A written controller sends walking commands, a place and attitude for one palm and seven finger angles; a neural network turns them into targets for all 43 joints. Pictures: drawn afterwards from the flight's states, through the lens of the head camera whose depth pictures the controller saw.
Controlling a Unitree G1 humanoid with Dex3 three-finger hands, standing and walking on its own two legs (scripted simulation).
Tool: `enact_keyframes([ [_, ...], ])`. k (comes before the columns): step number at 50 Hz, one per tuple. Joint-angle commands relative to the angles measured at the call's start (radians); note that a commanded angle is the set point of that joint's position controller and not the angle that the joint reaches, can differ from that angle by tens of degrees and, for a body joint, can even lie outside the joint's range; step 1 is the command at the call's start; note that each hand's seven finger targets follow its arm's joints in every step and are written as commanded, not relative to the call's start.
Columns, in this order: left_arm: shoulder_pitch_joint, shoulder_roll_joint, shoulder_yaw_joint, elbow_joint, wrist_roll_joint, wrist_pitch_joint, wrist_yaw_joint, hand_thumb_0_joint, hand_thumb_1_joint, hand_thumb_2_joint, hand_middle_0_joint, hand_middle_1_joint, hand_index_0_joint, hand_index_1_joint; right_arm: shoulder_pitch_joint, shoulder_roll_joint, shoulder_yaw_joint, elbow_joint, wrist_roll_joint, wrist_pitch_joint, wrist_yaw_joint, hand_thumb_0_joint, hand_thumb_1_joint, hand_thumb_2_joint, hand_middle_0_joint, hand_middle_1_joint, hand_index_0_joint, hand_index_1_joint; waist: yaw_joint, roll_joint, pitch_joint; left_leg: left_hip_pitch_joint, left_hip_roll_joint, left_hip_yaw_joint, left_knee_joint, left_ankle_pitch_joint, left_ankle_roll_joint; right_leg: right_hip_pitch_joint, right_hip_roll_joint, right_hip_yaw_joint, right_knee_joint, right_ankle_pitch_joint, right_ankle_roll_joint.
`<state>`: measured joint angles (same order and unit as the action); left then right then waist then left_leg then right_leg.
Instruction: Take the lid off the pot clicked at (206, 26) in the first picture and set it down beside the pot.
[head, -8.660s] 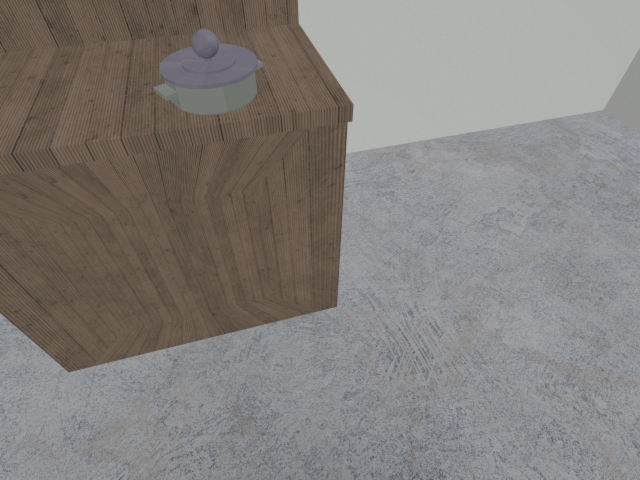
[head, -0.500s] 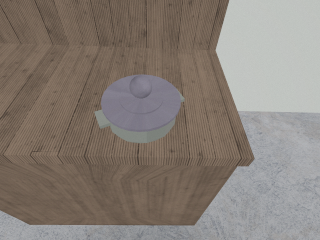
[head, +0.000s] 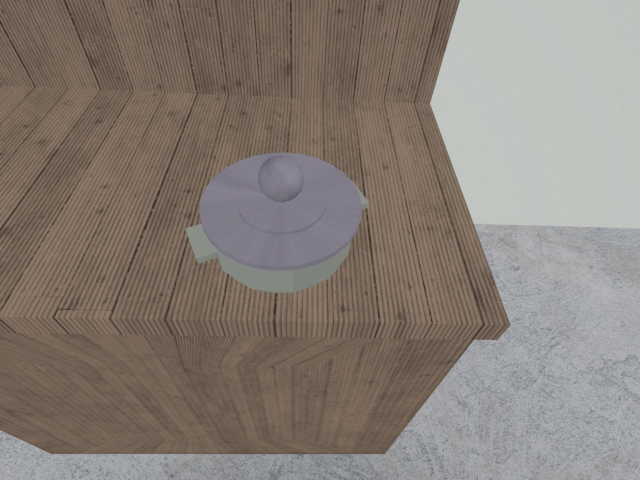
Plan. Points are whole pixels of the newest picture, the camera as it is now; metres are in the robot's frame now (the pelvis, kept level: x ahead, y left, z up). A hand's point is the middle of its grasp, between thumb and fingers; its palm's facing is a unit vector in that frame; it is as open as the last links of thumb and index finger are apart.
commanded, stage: look again from close up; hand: left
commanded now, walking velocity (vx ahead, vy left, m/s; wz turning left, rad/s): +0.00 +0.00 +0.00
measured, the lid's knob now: (281, 178) +0.41 +0.08 +0.17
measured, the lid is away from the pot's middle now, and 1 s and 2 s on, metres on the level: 0.00 0.00 0.00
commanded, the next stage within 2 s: shuffle to correct the standing spot in 0.08 s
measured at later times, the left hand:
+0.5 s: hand out of the picture -0.04 +0.16 -0.19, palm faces +0.01 -0.99 -0.16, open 7.4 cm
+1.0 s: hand out of the picture -0.04 +0.06 -0.18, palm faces +0.08 -0.99 -0.15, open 7.4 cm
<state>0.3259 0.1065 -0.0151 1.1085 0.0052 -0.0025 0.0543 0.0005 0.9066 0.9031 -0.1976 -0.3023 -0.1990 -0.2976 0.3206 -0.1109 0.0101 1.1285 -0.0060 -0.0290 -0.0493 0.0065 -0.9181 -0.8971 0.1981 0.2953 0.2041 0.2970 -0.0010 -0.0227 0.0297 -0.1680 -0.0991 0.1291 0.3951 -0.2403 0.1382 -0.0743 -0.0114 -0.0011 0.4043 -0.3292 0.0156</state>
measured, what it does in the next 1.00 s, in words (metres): steps on the spot: right foot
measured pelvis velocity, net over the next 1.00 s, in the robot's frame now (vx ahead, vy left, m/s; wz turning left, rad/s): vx -0.01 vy -0.09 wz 0.04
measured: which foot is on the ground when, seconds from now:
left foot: down 0.00-1.00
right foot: down 0.00-0.32, up 0.34-0.68, down 0.70-1.00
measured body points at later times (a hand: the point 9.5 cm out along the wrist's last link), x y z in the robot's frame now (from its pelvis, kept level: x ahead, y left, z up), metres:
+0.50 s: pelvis -0.02 +0.00 +0.00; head +0.01 +0.02 +0.45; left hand -0.04 +0.21 -0.17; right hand -0.04 -0.20 -0.16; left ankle -0.01 +0.02 -0.74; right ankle -0.06 -0.15 -0.72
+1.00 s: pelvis -0.01 -0.09 +0.00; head +0.01 -0.08 +0.45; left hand -0.04 +0.11 -0.17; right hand +0.00 -0.32 -0.16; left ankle -0.01 +0.02 -0.74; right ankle -0.04 -0.18 -0.74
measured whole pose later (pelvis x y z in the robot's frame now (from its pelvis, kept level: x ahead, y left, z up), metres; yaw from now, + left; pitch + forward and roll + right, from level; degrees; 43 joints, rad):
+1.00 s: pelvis -0.01 -0.09 +0.00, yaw +2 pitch +2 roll -1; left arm 0.35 0.11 0.00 1.06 0.01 0.01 0.04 0.00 0.90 0.90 -0.20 -0.30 -0.20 -0.30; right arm 0.27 -0.14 -0.05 1.08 -0.01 0.01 -0.04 0.00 -0.91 -0.90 0.20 0.30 0.20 0.30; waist -0.01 -0.01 0.01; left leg -0.29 0.02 0.04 0.53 -0.27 0.01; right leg -0.21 0.04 -0.05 0.48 -0.31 -0.04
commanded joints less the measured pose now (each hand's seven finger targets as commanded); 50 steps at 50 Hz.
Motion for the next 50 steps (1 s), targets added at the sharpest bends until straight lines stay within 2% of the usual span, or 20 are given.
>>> enact_keyframes([
  [1, 0.109, 0.068, 0.007, 0.001, 0.002, -0.001, 0.006, 0.0, 0.9, 0.9, -0.2, -0.3, -0.2, -0.3, 0.098, -0.096, -0.012, -0.011, 0.0, -0.008, -0.004, 0.0, -0.9, -0.9, 0.2, 0.3, 0.2, 0.3, -0.003, 0.022, 0.061, 0.079, 0.228, -0.226, -0.088, 0.276, -0.062, -0.138, -0.087, 0.057, -0.05, 0.143, -0.052],
  [3, 0.112, 0.066, 0.007, 0.001, 0.003, -0.003, 0.005, 0.0, 0.9, 0.9, -0.2, -0.3, -0.2, -0.3, 0.092, -0.098, -0.015, -0.014, 0.0, -0.008, -0.003, 0.0, -0.9, -0.9, 0.2, 0.3, 0.2, 0.3, -0.001, 0.0, 0.058, 0.07, 0.225, -0.228, -0.087, 0.248, -0.059, -0.131, -0.089, 0.058, -0.054, 0.148, -0.053],
  [6, 0.112, 0.065, 0.006, 0.005, 0.002, -0.002, 0.005, 0.0, 0.9, 0.9, -0.2, -0.3, -0.2, -0.3, 0.103, -0.095, -0.013, -0.008, 0.0, -0.009, -0.004, 0.0, -0.9, -0.9, 0.2, 0.3, 0.2, 0.3, -0.004, 0.027, 0.049, 0.082, 0.228, -0.234, -0.098, 0.267, -0.062, -0.136, -0.087, 0.055, -0.045, 0.141, -0.05],
  [7, 0.115, 0.065, 0.007, 0.002, 0.002, -0.003, 0.005, 0.0, 0.9, 0.9, -0.2, -0.3, -0.2, -0.3, 0.1, -0.091, -0.013, -0.008, 0.0, -0.01, -0.004, 0.0, -0.9, -0.9, 0.2, 0.3, 0.2, 0.3, 0.0, -0.007, 0.049, 0.075, 0.229, -0.232, -0.089, 0.279, -0.056, -0.127, -0.084, 0.053, -0.052, 0.151, -0.05],
  [9, 0.116, 0.061, 0.007, 0.008, 0.002, -0.002, 0.006, 0.0, 0.9, 0.9, -0.2, -0.3, -0.2, -0.3, 0.103, -0.092, -0.013, -0.008, 0.0, -0.009, -0.004, 0.0, -0.9, -0.9, 0.2, 0.3, 0.2, 0.3, -0.003, 0.018, 0.058, 0.068, 0.227, -0.234, -0.102, 0.242, -0.061, -0.137, -0.086, 0.054, -0.048, 0.132, -0.048],
  [12, 0.116, 0.062, 0.007, 0.004, 0.0, 0.005, 0.006, 0.0, 0.9, 0.9, -0.2, -0.3, -0.2, -0.3, 0.1, -0.09, -0.017, -0.005, 0.003, -0.011, -0.01, 0.0, -0.9, -0.9, 0.2, 0.3, 0.2, 0.3, -0.003, 0.017, 0.046, 0.106, 0.259, -0.262, -0.099, 0.357, -0.065, -0.163, -0.07, 0.039, -0.023, 0.122, -0.031],
  [15, 0.11, 0.068, 0.014, 0.0, 0.0, 0.023, 0.009, 0.0, 0.9, 0.9, -0.2, -0.3, -0.2, -0.3, 0.11, -0.101, -0.024, -0.001, 0.003, -0.005, -0.019, 0.0, -0.9, -0.9, 0.2, 0.3, 0.2, 0.3, -0.015, 0.075, 0.032, 0.157, 0.308, -0.303, -0.124, 0.397, -0.088, -0.23, -0.055, 0.028, 0.072, -0.016, -0.012],
  [16, 0.104, 0.074, 0.019, -0.004, 0.002, 0.028, 0.009, 0.0, 0.9, 0.9, -0.2, -0.3, -0.2, -0.3, 0.116, -0.101, -0.028, -0.001, 0.002, -0.004, -0.022, 0.0, -0.9, -0.9, 0.2, 0.3, 0.2, 0.3, -0.019, 0.091, 0.021, 0.161, 0.326, -0.317, -0.13, 0.413, -0.085, -0.25, -0.051, 0.028, 0.132, -0.07, -0.007],
  [17, 0.099, 0.079, 0.021, -0.008, 0.001, 0.033, 0.009, 0.0, 0.9, 0.9, -0.2, -0.3, -0.2, -0.3, 0.109, -0.101, -0.03, -0.005, 0.001, -0.003, -0.023, 0.0, -0.9, -0.9, 0.2, 0.3, 0.2, 0.3, -0.016, 0.052, 0.021, 0.138, 0.349, -0.326, -0.128, 0.412, -0.056, -0.258, -0.053, 0.034, 0.19, -0.107, -0.006],
  [18, 0.097, 0.073, 0.022, -0.008, 0.005, 0.038, 0.01, 0.0, 0.9, 0.9, -0.2, -0.3, -0.2, -0.3, 0.099, -0.102, -0.031, -0.009, 0.0, -0.002, -0.024, 0.0, -0.9, -0.9, 0.2, 0.3, 0.2, 0.3, -0.014, 0.057, 0.019, 0.102, 0.359, -0.337, -0.139, 0.37, -0.037, -0.259, -0.055, 0.044, 0.245, -0.137, -0.004],
  [22, 0.085, 0.074, 0.026, -0.015, 0.015, 0.045, 0.006, 0.0, 0.9, 0.9, -0.2, -0.3, -0.2, -0.3, 0.033, -0.106, -0.042, -0.027, -0.003, 0.0, -0.01, 0.0, -0.9, -0.9, 0.2, 0.3, 0.2, 0.3, 0.006, -0.012, 0.024, -0.043, 0.363, -0.354, -0.173, 0.131, -0.023, -0.232, -0.067, 0.044, 0.293, -0.112, -0.004],
  [25, 0.081, 0.074, 0.026, -0.019, 0.019, 0.047, 0.003, 0.0, 0.9, 0.9, -0.2, -0.3, -0.2, -0.3, 0.015, -0.113, -0.052, -0.027, -0.004, 0.006, -0.003, 0.0, -0.9, -0.9, 0.2, 0.3, 0.2, 0.3, 0.003, 0.046, 0.045, -0.094, 0.34, -0.36, -0.204, -0.061, -0.034, -0.238, -0.066, 0.03, 0.25, -0.089, -0.006],
  [30, 0.069, 0.083, 0.027, -0.03, 0.022, 0.045, 0.0, 0.0, 0.9, 0.9, -0.2, -0.3, -0.2, -0.3, 0.024, -0.126, -0.068, -0.032, -0.007, 0.013, 0.004, 0.0, -0.9, -0.9, 0.2, 0.3, 0.2, 0.3, -0.009, 0.057, 0.053, -0.118, 0.322, -0.381, -0.199, -0.144, -0.033, -0.242, -0.054, 0.011, 0.168, -0.044, -0.007],
  [33, 0.08, 0.082, 0.029, -0.035, 0.022, 0.046, -0.005, 0.0, 0.9, 0.9, -0.2, -0.3, -0.2, -0.3, 0.02, -0.13, -0.076, -0.036, -0.008, 0.018, 0.002, 0.0, -0.9, -0.9, 0.2, 0.3, 0.2, 0.3, -0.005, 0.081, 0.054, -0.139, 0.311, -0.36, -0.174, -0.169, -0.043, -0.219, -0.048, -0.001, 0.103, 0.002, -0.01],
  [37, 0.084, 0.095, 0.035, -0.056, 0.022, 0.042, -0.01, 0.0, 0.9, 0.9, -0.2, -0.3, -0.2, -0.3, 0.032, -0.134, -0.088, -0.051, -0.008, 0.025, 0.001, 0.0, -0.9, -0.9, 0.2, 0.3, 0.2, 0.3, -0.012, 0.083, 0.026, -0.123, 0.295, -0.328, -0.108, -0.084, -0.055, -0.201, -0.045, -0.005, 0.047, 0.071, -0.023],
  [42, 0.087, 0.098, 0.044, -0.095, 0.021, 0.043, -0.018, 0.0, 0.9, 0.9, -0.2, -0.3, -0.2, -0.3, 0.021, -0.147, -0.098, -0.081, -0.009, 0.037, -0.002, 0.0, -0.9, -0.9, 0.2, 0.3, 0.2, 0.3, -0.016, 0.019, 0.005, -0.137, 0.275, -0.258, -0.006, -0.005, -0.063, -0.191, -0.046, 0.012, 0.054, 0.16, -0.037],
  [44, 0.103, 0.093, 0.04, -0.093, 0.019, 0.026, -0.013, 0.0, 0.9, 0.9, -0.2, -0.3, -0.2, -0.3, -0.003, -0.111, -0.084, -0.094, -0.008, 0.032, 0.003, 0.0, -0.9, -0.9, 0.2, 0.3, 0.2, 0.3, -0.008, 0.02, -0.018, -0.14, 0.218, -0.194, 0.063, -0.004, -0.087, -0.166, -0.084, 0.078, 0.003, 0.186, -0.053],
  [46, 0.086, 0.115, 0.029, -0.089, 0.009, -0.006, -0.003, 0.0, 0.9, 0.9, -0.2, -0.3, -0.2, -0.3, -0.002, -0.047, -0.058, -0.095, 0.0, 0.03, 0.01, 0.0, -0.9, -0.9, 0.2, 0.3, 0.2, 0.3, -0.022, -0.05, -0.051, -0.113, 0.144, -0.115, 0.13, -0.031, -0.13, -0.145, -0.167, 0.195, -0.091, 0.189, -0.074],
  [47, 0.069, 0.125, 0.027, -0.092, 0.007, -0.014, -0.001, 0.0, 0.9, 0.9, -0.2, -0.3, -0.2, -0.3, 0.005, -0.036, -0.05, -0.089, 0.002, 0.032, 0.012, 0.0, -0.9, -0.9, 0.2, 0.3, 0.2, 0.3, -0.024, -0.081, -0.035, -0.103, 0.132, -0.104, 0.132, -0.061, -0.141, -0.154, -0.188, 0.22, -0.125, 0.184, -0.082],
  [50, 0.061, 0.163, 0.034, -0.092, 0.008, -0.024, 0.004, 0.0, 0.9, 0.9, -0.2, -0.3, -0.2, -0.3, -0.001, -0.045, -0.044, -0.079, 0.006, 0.03, 0.014, 0.0, -0.9, -0.9, 0.2, 0.3, 0.2, 0.3, -0.011, -0.047, 0.018, -0.135, 0.127, -0.095, 0.139, -0.034, -0.157, -0.115, -0.214, 0.225, -0.119, 0.376, -0.061],
])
